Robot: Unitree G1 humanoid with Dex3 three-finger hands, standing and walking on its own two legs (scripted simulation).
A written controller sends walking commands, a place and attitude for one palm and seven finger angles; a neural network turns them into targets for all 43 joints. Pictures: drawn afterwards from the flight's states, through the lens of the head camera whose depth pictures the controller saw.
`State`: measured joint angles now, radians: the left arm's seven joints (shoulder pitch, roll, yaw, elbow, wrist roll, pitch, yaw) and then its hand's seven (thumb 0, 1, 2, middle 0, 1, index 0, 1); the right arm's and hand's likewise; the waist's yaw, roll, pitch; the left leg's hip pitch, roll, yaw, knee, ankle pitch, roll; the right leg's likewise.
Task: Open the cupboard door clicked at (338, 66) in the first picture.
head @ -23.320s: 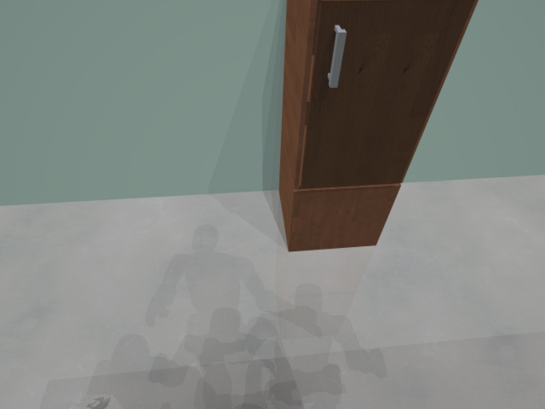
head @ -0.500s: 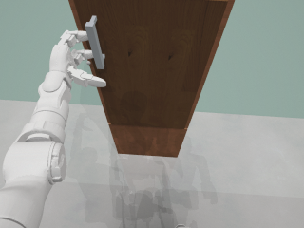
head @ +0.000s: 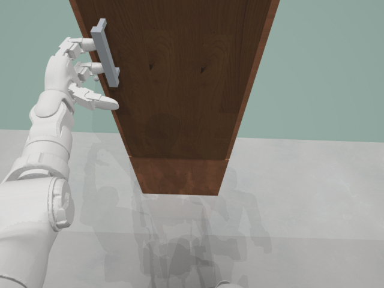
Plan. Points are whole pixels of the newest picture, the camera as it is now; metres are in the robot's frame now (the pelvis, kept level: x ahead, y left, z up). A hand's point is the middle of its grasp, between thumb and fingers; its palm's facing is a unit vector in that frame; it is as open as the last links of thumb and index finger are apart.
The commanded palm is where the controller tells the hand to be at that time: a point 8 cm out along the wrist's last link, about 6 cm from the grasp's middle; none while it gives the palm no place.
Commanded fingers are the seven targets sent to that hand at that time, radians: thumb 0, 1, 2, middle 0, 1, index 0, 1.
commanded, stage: move the hooked fingers beside the handle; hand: left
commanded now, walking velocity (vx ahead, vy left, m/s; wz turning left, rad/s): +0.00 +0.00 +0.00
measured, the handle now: (108, 54) +0.57 +0.17 +0.15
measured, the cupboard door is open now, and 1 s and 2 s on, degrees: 0 0 0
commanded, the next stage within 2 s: slide the fingers in behind the handle in 1.92 s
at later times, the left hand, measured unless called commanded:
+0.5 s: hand (90, 78) +0.51 +0.20 +0.14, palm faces -0.03 -1.00 -0.02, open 14.0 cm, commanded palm +0.48 +0.24 +0.15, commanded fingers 0.00 -0.50 0.30 -0.30 -1.20 -0.30 -1.20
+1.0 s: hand (74, 78) +0.51 +0.23 +0.14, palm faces -0.04 -1.00 -0.01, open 14.0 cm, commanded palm +0.49 +0.27 +0.15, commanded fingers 0.00 -0.50 0.30 -0.30 -1.20 -0.30 -1.20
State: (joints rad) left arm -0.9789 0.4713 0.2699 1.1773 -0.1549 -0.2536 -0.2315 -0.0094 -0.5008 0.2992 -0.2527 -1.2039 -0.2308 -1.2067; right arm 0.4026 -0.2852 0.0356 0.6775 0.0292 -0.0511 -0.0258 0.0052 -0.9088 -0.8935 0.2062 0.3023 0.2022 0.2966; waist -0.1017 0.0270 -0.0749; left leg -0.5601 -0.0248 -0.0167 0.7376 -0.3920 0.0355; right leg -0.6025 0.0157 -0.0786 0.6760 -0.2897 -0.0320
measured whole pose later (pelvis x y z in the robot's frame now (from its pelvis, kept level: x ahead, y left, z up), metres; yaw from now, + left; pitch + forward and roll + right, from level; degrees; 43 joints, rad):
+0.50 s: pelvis +0.00 +0.00 +0.00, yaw -2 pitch +13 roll -2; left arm -0.95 0.56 0.38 1.19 -0.12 -0.24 -0.31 -0.01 -0.50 0.30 -0.30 -1.21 -0.29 -1.20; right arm 0.41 -0.29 0.04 0.63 0.03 -0.02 -0.05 0.00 -0.91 -0.89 0.21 0.30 0.20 0.30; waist -0.14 0.02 -0.07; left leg -0.57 -0.01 0.01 0.73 -0.40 0.04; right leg -0.62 0.03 -0.05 0.66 -0.28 -0.03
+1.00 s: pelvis +0.02 +0.02 +0.00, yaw -2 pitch +14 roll -3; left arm -0.90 0.58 0.39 1.14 -0.13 -0.24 -0.36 -0.01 -0.50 0.30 -0.30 -1.20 -0.30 -1.20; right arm 0.43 -0.29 0.04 0.62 0.03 0.02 -0.04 0.00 -0.91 -0.89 0.21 0.30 0.20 0.30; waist -0.13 0.03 -0.09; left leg -0.56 -0.01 0.02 0.73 -0.41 0.06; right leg -0.60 0.03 -0.04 0.64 -0.28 -0.01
